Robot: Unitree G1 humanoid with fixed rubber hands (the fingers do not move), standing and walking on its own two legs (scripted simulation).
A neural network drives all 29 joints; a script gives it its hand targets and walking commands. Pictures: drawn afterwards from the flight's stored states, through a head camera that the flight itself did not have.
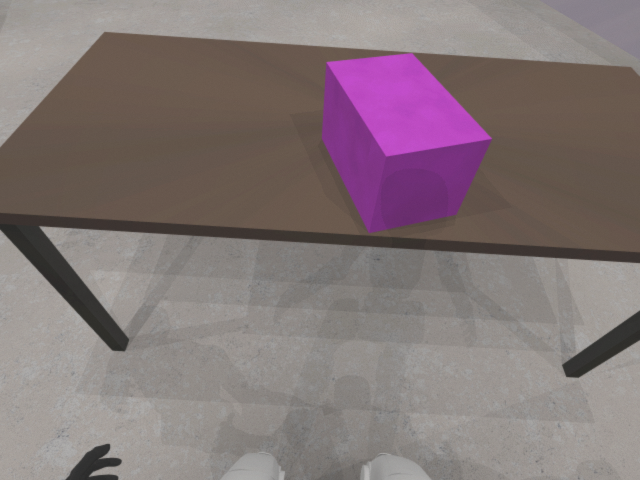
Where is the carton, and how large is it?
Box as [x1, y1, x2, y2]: [322, 53, 491, 232]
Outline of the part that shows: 411,53 326,62 322,139 369,232 455,214 491,139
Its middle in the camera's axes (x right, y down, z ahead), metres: +0.13 -0.20 +0.73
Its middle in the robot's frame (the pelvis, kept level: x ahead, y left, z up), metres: +0.68 -0.11 +0.03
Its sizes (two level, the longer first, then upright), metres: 0.286 0.179 0.172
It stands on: a table, 0.68 m high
